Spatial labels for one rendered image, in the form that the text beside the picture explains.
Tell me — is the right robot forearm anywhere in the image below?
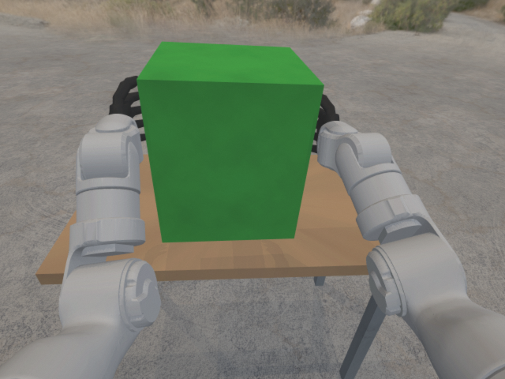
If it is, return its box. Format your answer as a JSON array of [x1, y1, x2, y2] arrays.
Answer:
[[317, 121, 467, 293]]

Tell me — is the left robot forearm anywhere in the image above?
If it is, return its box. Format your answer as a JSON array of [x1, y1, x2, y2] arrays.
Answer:
[[58, 114, 145, 323]]

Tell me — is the carton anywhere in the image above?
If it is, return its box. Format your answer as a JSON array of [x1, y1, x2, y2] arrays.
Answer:
[[137, 42, 324, 242]]

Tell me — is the robot right upper arm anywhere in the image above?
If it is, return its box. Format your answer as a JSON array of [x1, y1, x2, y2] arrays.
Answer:
[[366, 232, 505, 379]]

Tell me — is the table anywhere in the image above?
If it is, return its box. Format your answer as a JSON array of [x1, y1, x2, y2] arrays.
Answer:
[[36, 154, 386, 379]]

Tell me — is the robot left hand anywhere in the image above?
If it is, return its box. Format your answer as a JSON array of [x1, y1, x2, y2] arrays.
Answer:
[[109, 76, 146, 141]]

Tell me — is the robot left upper arm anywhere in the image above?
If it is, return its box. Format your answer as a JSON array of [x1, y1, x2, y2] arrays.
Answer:
[[0, 258, 161, 379]]

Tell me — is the robot right hand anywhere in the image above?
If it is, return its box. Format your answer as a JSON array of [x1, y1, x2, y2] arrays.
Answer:
[[312, 94, 339, 153]]

